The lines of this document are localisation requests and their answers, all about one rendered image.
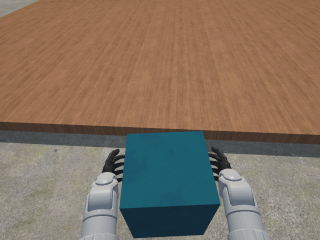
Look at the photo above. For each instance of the right robot hand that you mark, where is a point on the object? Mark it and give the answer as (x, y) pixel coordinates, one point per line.
(221, 163)

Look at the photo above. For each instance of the carton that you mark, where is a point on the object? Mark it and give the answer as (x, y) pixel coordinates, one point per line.
(168, 186)

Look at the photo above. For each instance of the left robot forearm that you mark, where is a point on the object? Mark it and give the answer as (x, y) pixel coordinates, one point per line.
(101, 209)

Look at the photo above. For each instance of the left robot hand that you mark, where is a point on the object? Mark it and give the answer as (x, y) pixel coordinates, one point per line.
(110, 164)

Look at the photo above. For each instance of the right robot forearm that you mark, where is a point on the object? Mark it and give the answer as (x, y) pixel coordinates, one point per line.
(241, 207)

